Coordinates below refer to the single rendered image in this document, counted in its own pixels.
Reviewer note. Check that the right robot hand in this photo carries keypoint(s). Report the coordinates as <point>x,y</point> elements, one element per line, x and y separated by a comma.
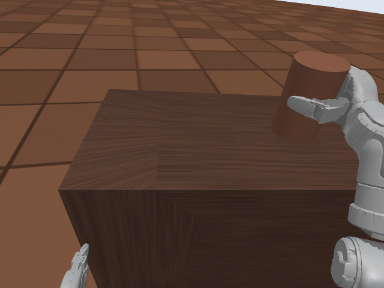
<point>357,87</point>

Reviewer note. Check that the left robot hand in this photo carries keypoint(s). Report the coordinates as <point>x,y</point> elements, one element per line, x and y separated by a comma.
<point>76,277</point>

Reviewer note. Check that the right robot arm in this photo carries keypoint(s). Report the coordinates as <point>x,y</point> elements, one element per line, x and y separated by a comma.
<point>357,262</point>

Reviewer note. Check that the can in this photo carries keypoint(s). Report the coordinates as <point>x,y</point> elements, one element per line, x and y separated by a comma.
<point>311,75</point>

